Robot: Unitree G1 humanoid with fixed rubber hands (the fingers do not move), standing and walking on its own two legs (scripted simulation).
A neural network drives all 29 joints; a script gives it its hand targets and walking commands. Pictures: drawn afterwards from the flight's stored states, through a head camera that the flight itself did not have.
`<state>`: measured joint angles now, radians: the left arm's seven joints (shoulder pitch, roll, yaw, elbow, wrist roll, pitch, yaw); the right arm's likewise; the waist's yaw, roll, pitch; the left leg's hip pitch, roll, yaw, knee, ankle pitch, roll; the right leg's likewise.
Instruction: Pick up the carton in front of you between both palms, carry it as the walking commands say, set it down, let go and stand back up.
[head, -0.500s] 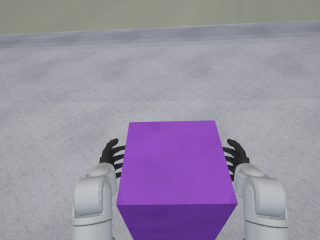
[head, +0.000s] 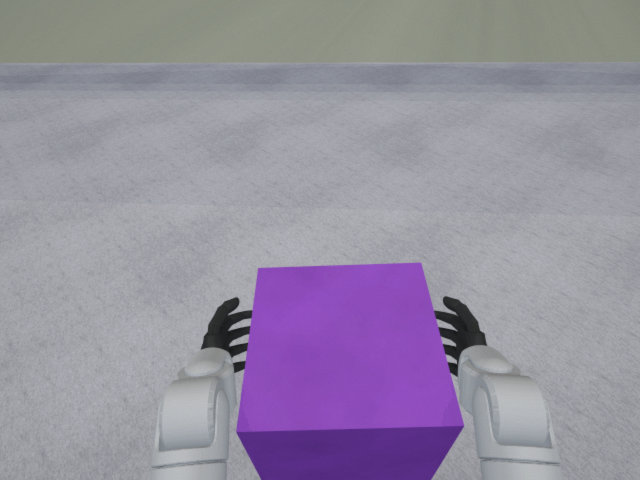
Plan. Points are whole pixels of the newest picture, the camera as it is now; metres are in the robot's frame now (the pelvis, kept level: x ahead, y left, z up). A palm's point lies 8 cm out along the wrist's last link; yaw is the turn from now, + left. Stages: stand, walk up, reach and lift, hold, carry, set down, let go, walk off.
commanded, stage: carry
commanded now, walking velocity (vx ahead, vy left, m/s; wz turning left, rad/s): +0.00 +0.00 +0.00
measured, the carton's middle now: (343, 383) +0.27 +0.00 -0.02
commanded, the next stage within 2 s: hold in 0.98 s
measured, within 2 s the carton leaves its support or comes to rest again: neither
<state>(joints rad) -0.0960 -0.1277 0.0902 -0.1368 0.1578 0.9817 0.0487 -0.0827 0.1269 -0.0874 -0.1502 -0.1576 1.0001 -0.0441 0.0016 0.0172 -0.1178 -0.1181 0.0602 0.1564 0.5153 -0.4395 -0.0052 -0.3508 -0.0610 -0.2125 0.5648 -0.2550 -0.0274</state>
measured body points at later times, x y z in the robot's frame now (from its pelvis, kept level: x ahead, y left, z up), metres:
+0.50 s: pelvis -0.04 +0.01 +0.00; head -0.06 +0.01 +0.45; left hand +0.26 +0.16 +0.04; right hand +0.26 -0.14 +0.04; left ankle -0.11 +0.10 -0.73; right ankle +0.02 -0.10 -0.73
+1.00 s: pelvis -0.05 +0.01 +0.00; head -0.07 +0.01 +0.45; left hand +0.25 +0.17 +0.04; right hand +0.25 -0.13 +0.04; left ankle -0.11 +0.10 -0.73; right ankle +0.02 -0.10 -0.73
